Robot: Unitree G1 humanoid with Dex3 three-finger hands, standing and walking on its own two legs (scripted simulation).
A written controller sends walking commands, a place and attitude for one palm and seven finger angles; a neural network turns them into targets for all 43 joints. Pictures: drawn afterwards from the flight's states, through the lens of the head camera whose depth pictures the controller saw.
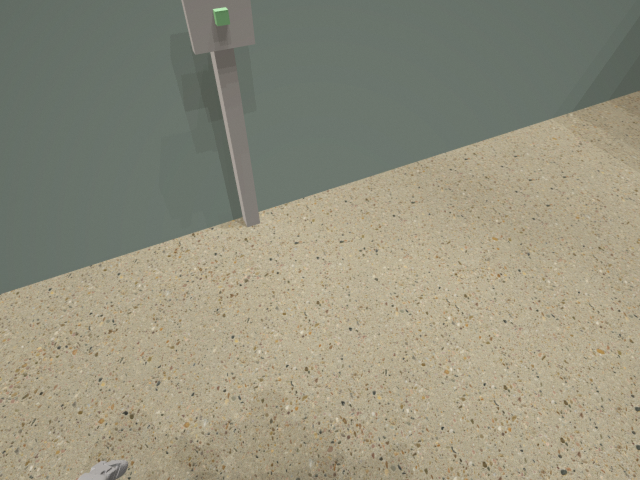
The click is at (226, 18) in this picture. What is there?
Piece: button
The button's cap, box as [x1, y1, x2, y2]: [213, 7, 229, 25]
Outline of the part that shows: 225,7 213,9 215,23 217,25 229,23 228,12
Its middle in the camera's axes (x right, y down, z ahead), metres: -0.27 -0.61 +1.05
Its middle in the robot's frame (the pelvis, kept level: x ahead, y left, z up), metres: +1.20 +0.33 +0.09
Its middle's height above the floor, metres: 0.86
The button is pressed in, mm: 0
